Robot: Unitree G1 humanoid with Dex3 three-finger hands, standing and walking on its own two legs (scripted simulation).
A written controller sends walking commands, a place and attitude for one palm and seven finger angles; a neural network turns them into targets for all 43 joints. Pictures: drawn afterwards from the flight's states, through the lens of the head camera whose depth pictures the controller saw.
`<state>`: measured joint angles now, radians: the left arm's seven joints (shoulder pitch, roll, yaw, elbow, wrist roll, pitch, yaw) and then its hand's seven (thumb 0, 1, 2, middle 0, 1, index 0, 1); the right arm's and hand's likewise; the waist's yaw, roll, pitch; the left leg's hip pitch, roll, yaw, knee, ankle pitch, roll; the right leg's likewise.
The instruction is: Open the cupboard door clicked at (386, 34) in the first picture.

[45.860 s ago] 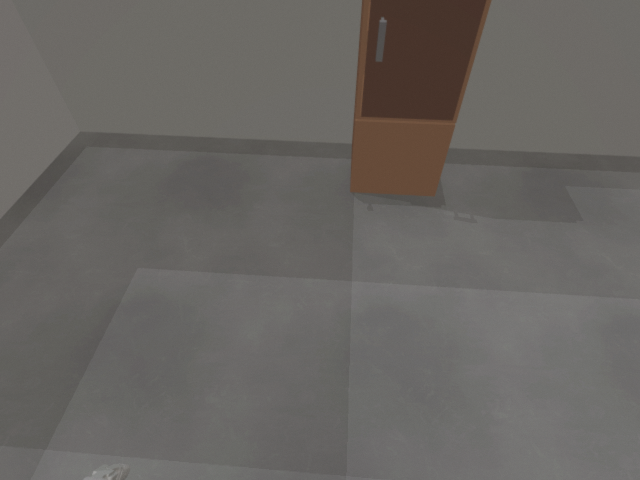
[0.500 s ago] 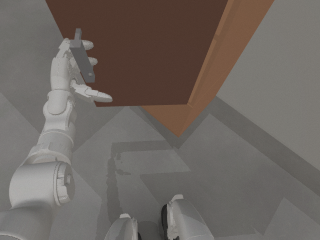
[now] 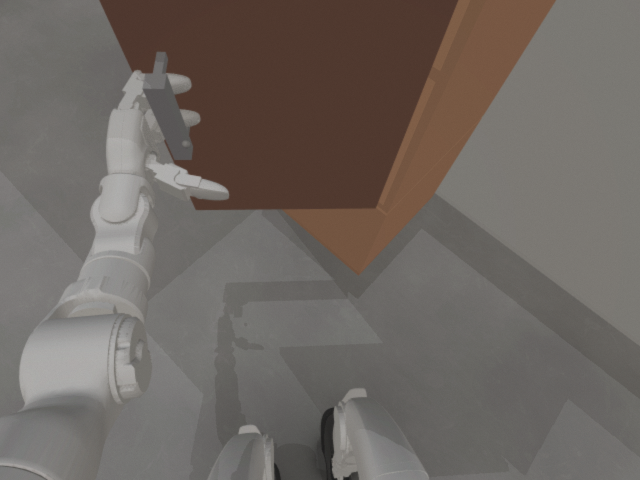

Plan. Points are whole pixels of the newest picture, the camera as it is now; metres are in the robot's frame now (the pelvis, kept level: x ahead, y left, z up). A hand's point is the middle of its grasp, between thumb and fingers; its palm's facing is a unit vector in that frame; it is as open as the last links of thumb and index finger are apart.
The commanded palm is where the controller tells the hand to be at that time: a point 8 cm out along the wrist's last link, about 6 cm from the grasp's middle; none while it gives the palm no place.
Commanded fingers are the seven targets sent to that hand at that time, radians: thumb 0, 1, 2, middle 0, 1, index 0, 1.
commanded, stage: close the thumb around the handle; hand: left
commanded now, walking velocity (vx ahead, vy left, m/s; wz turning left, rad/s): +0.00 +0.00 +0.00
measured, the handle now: (172, 109) +0.57 +0.14 +0.05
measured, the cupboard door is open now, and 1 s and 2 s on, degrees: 45 46 91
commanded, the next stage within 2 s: pull the door open along its arc in 0.68 s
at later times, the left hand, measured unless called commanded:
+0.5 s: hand (186, 142) +0.52 +0.12 +0.05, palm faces -0.06 -1.00 -0.04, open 7.2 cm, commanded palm +0.49 +0.16 +0.05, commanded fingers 0.00 0.90 0.90 -0.40 -1.35 -0.40 -1.35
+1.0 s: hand (188, 144) +0.51 +0.12 +0.05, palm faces -0.06 -1.00 -0.03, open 5.8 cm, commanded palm +0.46 +0.17 +0.05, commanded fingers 0.00 0.90 0.90 -0.40 -1.35 -0.40 -1.35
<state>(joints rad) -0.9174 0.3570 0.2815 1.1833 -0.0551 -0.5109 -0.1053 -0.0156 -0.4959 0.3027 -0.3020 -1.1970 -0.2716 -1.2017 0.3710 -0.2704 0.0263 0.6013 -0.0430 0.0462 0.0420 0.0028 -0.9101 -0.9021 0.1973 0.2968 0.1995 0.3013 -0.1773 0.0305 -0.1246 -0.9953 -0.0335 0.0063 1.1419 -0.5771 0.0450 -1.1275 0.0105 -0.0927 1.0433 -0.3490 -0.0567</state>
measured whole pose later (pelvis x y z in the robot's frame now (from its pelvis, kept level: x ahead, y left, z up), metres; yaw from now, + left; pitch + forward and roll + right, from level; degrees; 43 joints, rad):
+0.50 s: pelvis +0.00 +0.00 +0.00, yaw -1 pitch +25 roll -1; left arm -0.91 0.37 0.30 1.18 -0.05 -0.50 -0.12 0.00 0.48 0.72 -0.37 -1.30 -0.35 -1.31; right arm 0.38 -0.26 0.03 0.60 -0.04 0.05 0.04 0.00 -0.91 -0.90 0.20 0.30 0.20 0.30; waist -0.18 0.03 -0.13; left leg -0.99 -0.03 0.01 1.14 -0.58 0.05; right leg -1.13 0.02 -0.09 1.04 -0.35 -0.05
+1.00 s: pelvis +0.01 +0.00 +0.00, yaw -1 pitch +25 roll -1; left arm -0.84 0.34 0.30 1.09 -0.07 -0.48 -0.11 0.00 0.73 0.80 -0.38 -1.35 -0.34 -1.35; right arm 0.38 -0.26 0.03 0.57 -0.04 0.07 0.05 0.00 -0.91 -0.90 0.20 0.30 0.20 0.30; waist -0.18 0.04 -0.14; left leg -0.97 -0.03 0.03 1.12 -0.59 0.05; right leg -1.11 0.02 -0.07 1.03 -0.35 -0.05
